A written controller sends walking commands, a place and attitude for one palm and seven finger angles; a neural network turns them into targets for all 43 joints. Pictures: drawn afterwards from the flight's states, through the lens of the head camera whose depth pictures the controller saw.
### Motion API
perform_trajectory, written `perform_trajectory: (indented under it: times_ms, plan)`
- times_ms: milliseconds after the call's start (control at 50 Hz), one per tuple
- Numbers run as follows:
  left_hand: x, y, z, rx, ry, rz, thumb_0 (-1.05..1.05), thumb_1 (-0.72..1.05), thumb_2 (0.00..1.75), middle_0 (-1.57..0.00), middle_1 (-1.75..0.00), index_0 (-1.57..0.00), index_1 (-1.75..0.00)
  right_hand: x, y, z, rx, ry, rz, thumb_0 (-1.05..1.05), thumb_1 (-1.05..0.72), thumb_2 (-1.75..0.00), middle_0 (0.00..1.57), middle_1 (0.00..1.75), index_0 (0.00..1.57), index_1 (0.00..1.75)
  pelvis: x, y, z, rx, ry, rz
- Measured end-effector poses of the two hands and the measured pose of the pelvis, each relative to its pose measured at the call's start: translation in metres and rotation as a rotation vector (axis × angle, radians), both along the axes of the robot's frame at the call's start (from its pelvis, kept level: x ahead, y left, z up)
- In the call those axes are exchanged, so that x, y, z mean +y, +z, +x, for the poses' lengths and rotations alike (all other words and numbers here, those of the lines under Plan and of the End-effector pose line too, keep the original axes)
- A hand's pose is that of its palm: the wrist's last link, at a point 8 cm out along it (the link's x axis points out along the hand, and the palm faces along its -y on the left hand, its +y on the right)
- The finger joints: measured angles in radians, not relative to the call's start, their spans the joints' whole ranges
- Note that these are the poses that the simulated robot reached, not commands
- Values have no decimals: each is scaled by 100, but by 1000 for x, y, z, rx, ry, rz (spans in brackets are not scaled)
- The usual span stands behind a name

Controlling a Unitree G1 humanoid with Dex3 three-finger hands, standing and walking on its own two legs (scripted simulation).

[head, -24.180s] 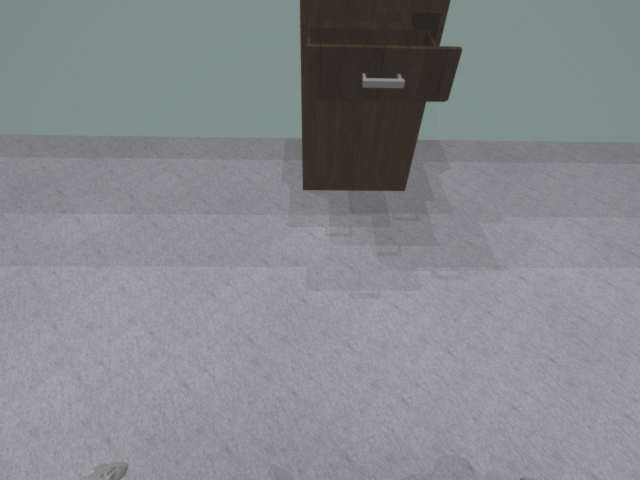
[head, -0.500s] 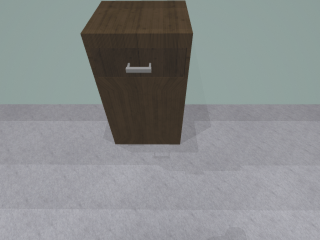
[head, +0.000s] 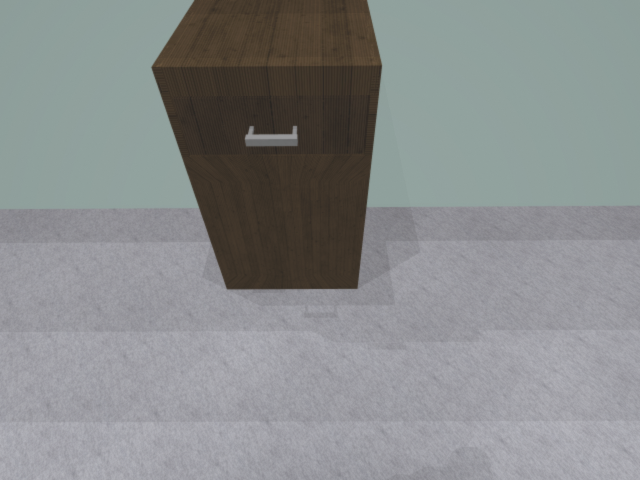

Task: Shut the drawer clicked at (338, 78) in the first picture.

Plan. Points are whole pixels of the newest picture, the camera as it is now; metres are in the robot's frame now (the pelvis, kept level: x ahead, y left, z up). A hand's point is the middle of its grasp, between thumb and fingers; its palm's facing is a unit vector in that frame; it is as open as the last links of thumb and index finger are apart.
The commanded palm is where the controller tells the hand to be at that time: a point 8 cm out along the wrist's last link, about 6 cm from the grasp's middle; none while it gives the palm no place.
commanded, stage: look to check the result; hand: left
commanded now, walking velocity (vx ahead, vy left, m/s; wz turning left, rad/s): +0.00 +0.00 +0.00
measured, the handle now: (272, 135) +0.86 +0.16 -0.06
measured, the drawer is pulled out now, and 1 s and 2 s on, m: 0.00 0.00 0.00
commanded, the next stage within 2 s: stand and wait in 0.24 s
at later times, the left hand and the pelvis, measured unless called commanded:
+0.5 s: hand out of the picture +0.01 +0.16 -0.17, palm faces +0.04 -0.98 -0.20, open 7.3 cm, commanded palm none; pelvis +0.01 -0.01 +0.00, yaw +0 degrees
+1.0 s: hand out of the picture +0.02 +0.16 -0.17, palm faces +0.04 -0.98 -0.21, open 7.4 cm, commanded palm none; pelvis +0.01 -0.02 +0.00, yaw +0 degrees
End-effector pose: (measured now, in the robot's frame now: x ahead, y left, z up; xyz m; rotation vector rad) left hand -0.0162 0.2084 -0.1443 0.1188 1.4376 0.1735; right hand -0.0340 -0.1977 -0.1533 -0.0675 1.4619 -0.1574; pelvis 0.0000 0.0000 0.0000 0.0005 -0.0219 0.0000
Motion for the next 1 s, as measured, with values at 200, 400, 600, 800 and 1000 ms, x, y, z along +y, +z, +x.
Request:
perform_trajectory:
  times_ms: [200, 400, 600, 800, 1000]
  plan:
    - [0, 1, 10, -8, -6, 10, 1, 91, 90, -20, -30, -20, -30, -6, -1, 12, -13, 4, -4, 1, -91, -90, 20, 30, 20, 30, -4, 0, 6, -1, -2, 1]
    - [-2, 2, 17, -11, -9, 15, 1, 91, 90, -20, -30, -20, -30, -15, 0, 13, 2, 4, -15, 1, -91, -90, 20, 30, 20, 30, -8, 1, 11, -1, -3, 2]
    - [-4, 3, 23, -21, -12, 20, 1, 91, 90, -20, -30, -20, -30, -23, 1, 13, 11, 4, -23, 1, -91, -90, 20, 30, 20, 30, -12, 1, 13, -2, -2, 0]
    - [-3, 4, 29, -38, -14, 26, 1, 91, 90, -20, -30, -20, -30, -28, 1, 17, 1, 8, -28, 1, -91, -90, 20, 30, 20, 30, -15, 1, 14, -5, -1, 0]
    - [-3, 4, 31, -43, -11, 27, 1, 91, 90, -20, -30, -20, -30, -31, 2, 17, 3, 14, -32, 1, -91, -90, 20, 30, 20, 30, -16, 1, 14, -4, 2, -2]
